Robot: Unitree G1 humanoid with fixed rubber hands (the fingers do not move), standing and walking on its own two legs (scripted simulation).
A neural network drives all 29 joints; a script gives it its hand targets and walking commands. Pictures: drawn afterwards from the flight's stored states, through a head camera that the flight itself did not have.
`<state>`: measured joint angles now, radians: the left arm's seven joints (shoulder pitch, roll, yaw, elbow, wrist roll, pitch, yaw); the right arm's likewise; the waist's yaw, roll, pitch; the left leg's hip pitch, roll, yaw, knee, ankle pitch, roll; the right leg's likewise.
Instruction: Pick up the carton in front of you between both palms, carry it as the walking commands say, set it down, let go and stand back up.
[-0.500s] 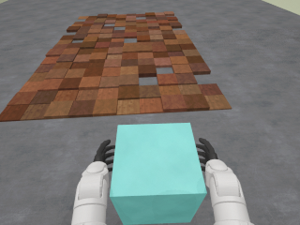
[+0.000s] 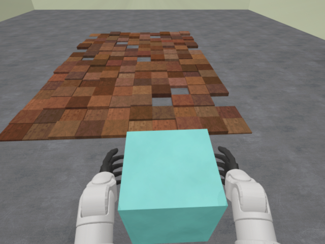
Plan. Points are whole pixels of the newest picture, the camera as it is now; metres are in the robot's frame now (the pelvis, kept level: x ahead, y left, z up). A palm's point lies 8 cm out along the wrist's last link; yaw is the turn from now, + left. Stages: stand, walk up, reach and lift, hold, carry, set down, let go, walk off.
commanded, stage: carry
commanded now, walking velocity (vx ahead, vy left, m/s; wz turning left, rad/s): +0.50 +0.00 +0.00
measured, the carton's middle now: (168, 188) +0.30 +0.00 +0.01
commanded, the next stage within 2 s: none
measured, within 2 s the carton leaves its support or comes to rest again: neither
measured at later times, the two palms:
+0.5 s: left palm (107, 123) +0.49 +0.18 +0.09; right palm (200, 120) +0.49 -0.11 +0.09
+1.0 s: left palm (129, 86) +0.80 +0.15 +0.06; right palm (194, 84) +0.82 -0.15 +0.06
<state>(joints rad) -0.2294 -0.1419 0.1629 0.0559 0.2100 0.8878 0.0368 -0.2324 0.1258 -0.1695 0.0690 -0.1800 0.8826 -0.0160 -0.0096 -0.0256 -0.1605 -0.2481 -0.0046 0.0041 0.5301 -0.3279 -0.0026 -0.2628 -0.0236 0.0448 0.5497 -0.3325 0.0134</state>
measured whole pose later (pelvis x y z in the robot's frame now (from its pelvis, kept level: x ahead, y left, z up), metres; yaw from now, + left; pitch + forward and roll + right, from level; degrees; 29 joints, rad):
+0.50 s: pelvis +0.23 +0.03 -0.01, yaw -2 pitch +5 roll +1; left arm -0.17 -0.12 0.13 -0.37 0.10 1.24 0.10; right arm -0.19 0.14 -0.09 -0.32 -0.10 1.22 -0.09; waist 0.02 -0.04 -0.15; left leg -0.41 0.04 0.24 0.58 -0.24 0.07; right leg -0.25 -0.11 -0.10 0.83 -0.49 0.04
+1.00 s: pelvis +0.55 -0.02 +0.00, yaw +3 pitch +4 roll +0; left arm -0.12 -0.13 0.09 -0.30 0.11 1.18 0.09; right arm -0.11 0.13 -0.10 -0.32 -0.11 1.20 -0.08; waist 0.02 0.01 -0.05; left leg -0.43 0.08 0.07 1.18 -0.33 0.02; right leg -0.35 -0.02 -0.29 0.46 -0.19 -0.10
